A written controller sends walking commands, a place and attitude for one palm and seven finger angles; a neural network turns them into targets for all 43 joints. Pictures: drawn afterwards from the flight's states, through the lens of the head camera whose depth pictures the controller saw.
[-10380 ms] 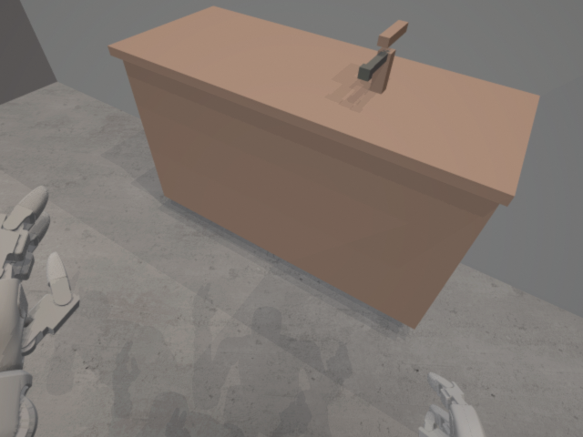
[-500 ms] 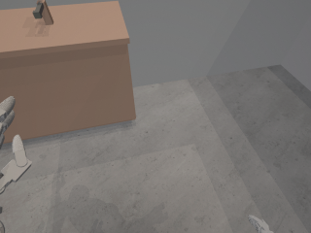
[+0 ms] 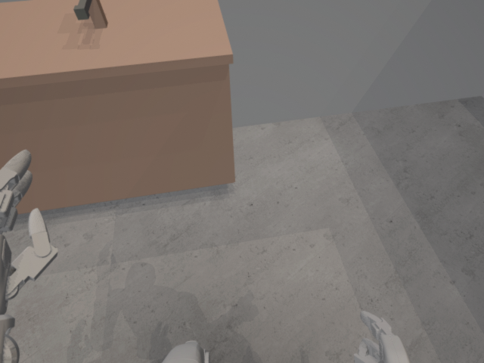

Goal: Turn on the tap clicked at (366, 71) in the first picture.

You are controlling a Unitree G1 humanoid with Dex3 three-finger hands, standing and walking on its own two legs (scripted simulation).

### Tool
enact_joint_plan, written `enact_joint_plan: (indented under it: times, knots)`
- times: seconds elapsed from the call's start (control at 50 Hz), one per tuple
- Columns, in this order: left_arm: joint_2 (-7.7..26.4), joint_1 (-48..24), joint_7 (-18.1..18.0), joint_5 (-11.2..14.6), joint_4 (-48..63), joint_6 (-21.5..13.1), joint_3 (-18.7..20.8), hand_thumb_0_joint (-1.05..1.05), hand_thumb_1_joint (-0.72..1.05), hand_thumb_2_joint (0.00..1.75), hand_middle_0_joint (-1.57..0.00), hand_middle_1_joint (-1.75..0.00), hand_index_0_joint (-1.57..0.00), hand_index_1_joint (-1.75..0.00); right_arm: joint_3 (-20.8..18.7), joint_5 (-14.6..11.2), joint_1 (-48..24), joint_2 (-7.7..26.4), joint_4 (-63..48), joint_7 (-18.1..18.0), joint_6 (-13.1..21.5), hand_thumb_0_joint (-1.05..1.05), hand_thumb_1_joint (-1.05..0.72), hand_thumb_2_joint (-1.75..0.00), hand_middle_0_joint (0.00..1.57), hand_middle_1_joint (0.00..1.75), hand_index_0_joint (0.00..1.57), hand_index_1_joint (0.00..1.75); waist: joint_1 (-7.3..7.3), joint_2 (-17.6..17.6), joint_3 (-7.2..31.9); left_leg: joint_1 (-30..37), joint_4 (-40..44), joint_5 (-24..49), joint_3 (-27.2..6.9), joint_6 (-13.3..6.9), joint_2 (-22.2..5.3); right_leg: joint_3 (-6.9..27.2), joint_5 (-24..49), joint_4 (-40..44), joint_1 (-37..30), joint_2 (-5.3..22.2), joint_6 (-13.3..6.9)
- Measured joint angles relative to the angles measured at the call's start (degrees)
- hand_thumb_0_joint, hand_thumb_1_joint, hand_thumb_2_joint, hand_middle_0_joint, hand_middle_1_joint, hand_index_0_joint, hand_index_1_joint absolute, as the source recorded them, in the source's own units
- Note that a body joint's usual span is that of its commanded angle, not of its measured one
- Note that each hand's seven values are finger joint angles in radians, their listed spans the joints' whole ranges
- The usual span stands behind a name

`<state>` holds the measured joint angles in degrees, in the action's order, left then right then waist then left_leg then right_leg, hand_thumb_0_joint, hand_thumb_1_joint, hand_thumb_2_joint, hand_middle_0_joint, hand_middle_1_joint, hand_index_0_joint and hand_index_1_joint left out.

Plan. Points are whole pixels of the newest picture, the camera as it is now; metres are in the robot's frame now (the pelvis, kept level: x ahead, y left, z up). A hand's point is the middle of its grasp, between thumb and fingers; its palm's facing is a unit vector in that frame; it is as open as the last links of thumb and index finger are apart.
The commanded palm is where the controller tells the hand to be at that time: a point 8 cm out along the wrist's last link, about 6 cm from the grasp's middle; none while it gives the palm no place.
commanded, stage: take the last steps up to it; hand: left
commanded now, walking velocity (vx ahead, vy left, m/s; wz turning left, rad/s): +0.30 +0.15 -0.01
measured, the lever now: (81, 12) +0.92 +0.52 +0.10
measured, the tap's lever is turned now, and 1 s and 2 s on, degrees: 0 0 0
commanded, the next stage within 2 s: come to a stop and stand still in 1.68 s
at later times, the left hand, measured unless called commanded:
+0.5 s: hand (67, 154) +0.35 +0.28 +0.16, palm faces +0.36 -0.80 -0.48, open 7.4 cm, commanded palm +0.29 +0.32 +0.17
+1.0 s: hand (53, 84) +0.48 +0.35 +0.18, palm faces +0.32 -0.84 -0.43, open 7.4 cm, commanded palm +0.43 +0.40 +0.17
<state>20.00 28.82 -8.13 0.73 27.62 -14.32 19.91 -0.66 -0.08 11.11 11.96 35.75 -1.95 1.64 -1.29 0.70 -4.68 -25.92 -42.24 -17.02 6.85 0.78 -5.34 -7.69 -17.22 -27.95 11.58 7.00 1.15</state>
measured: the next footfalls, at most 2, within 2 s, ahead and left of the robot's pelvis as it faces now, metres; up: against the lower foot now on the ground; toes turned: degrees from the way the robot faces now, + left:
left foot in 0.08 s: +0.11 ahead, +0.16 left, +0.00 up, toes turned +9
right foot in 0.38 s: +0.17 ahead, -0.05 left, +0.00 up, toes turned -14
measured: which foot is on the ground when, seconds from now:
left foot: up 0.00-0.06, down 0.08-0.40, up 0.42-0.74, down 0.76-1.00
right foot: down 0.00-0.08, up 0.10-0.36, down 0.38-0.76, up 0.78-1.00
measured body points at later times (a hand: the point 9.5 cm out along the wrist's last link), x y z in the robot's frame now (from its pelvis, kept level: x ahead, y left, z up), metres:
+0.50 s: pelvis +0.13 +0.05 -0.01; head +0.16 +0.02 +0.43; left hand +0.33 +0.32 +0.19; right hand +0.27 -0.18 -0.14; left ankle +0.08 +0.17 -0.66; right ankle +0.13 -0.04 -0.74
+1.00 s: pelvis +0.25 +0.13 -0.01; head +0.28 +0.14 +0.44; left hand +0.46 +0.39 +0.21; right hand +0.41 -0.07 -0.10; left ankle +0.27 +0.24 -0.74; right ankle +0.24 +0.03 -0.69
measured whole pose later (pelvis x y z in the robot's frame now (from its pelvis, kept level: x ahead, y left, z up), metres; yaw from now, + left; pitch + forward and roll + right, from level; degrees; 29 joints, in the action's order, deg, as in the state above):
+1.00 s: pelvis +0.25 +0.13 -0.01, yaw -4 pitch +2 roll +0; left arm 22.1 27.4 -7.9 2.0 33.2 -14.1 22.0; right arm 1.2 -0.7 9.9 5.9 34.2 -1.5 5.8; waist 0.4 0.7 -2.6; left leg -16.9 -29.6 -14.0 11.8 -1.9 -4.0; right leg -7.5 -23.8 -57.3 29.0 5.0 1.9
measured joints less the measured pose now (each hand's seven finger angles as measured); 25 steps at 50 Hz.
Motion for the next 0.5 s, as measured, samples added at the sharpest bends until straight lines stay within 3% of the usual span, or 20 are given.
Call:
enact_joint_plan:
  times: [0.08, 0.14, 0.2, 0.24, 0.28, 0.38, 0.4, 0.44, 0.5]
  knots:
    - [0.5, 0.1, -0.8, 0.0, 4.7, 0.6, 0.5, 0.01, 0.88, 0.9, -0.21, -0.3, -0.21, -0.3, -1.6, -0.1, 0.6, 2.1, -2.1, -0.8, 1.4, 0.02, -0.9, -0.9, 0.2, 0.3, 0.2, 0.3, -0.43, -0.1, -0.8, 7.0, 13.3, 6.4, 2.3, -1.0, 0.6, 1.1, -4.4, -6.2, 0.6, 1.2, 1.9]
    - [2.5, -3.7, -1.0, 0.2, 3.5, 0.1, 2.0, 0.01, 0.88, 0.9, -0.21, -0.3, -0.21, -0.3, -2.7, -0.5, -1.8, 0.2, -1.6, -1.2, 2.0, 0.02, -0.9, -0.9, 0.2, 0.3, 0.2, 0.3, -0.07, 1.7, -2.2, 6.6, 8.0, 3.3, 3.6, -1.7, 1.6, 4.9, -12.8, -26.1, 7.4, 0.6, 0.6]
    - [3.2, -4.1, -0.8, 0.7, 2.4, 0.8, 3.0, 0.02, 0.88, 0.9, -0.21, -0.3, -0.21, -0.3, -1.7, -1.1, -3.0, -2.1, -1.2, -0.7, 2.7, 0.02, -0.9, -0.9, 0.2, 0.3, 0.2, 0.3, 1.13, 1.5, -1.0, 7.8, 8.9, 1.3, 4.1, -2.1, 1.3, 3.9, -13.2, -37.7, 14.1, -1.3, 0.5]
    - [2.9, -2.8, -0.6, 1.0, 3.3, 1.1, 3.1, 0.02, 0.88, 0.9, -0.21, -0.3, -0.21, -0.3, -0.8, -1.2, -2.8, -3.3, -1.3, -0.3, 3.3, 0.02, -0.9, -0.9, 0.2, 0.3, 0.2, 0.3, 1.5, 0.9, -0.1, 9.1, 10.7, 1.4, 4.6, -1.9, 1.2, 2.0, -11.0, -35.9, 16.5, -1.5, 0.6]
    - [2.6, -1.3, -0.4, 1.1, 4.4, 0.8, 2.7, 0.02, 0.89, 0.9, -0.21, -0.3, -0.21, -0.3, 0.0, -1.1, -2.1, -4.0, -1.6, 0.0, 3.9, 0.02, -0.9, -0.9, 0.2, 0.3, 0.2, 0.3, 1.61, 0.0, 0.4, 10.4, 12.1, 1.2, 5.0, -1.8, 1.0, 0.1, -8.3, -28.9, 16.5, -1.7, 0.6]
    - [3.9, 1.0, 0.1, 1.1, 4.1, 1.2, 2.1, 0.01, 0.88, 0.9, -0.21, -0.3, -0.21, -0.3, 1.3, -0.9, 0.6, -4.1, -1.5, -0.5, 3.5, 0.01, -0.9, -0.9, 0.2, 0.3, 0.2, 0.3, 1.52, -2.1, 1.5, 12.2, 9.0, -3.0, 4.8, -0.8, 1.1, -3.1, -1.0, -7.4, 9.1, -3.2, 0.1]
    - [4.0, 0.5, 0.2, 0.7, 3.4, 1.3, 2.1, 0.01, 0.88, 0.9, -0.21, -0.3, -0.21, -0.3, 1.2, -0.9, 0.8, -3.6, -1.2, -0.5, 3.1, 0.01, -0.9, -0.9, 0.2, 0.3, 0.2, 0.3, 1.44, -2.9, 1.6, 11.0, 5.3, -4.8, 4.3, -1.0, 0.6, -3.5, 1.8, -6.5, 8.4, -3.5, -1.4]
    - [2.9, -1.6, 0.6, 0.6, 1.0, 1.4, 1.4, 0.01, 0.88, 0.9, -0.21, -0.3, -0.21, -0.3, 0.7, -0.8, 0.0, -2.3, 0.9, -0.4, 1.8, 0.01, -0.9, -0.9, 0.2, 0.3, 0.2, 0.3, 1.04, -4.1, 1.1, 6.5, -7.9, -8.9, 0.6, -0.8, 1.2, -4.0, 0.1, -9.3, 8.2, -3.5, -3.7]
    - [0.6, -3.0, 0.8, 0.9, -1.7, 1.2, 1.0, 0.01, 0.88, 0.9, -0.21, -0.3, -0.21, -0.3, 0.1, -0.6, -0.8, -0.4, 3.0, 0.2, 0.2, 0.02, -0.9, -0.9, 0.2, 0.3, 0.2, 0.3, 0.79, -3.5, 0.6, -0.8, -24.9, -6.7, -2.7, 0.3, 2.7, -3.6, -1.5, -8.0, 5.8, -2.6, -3.7]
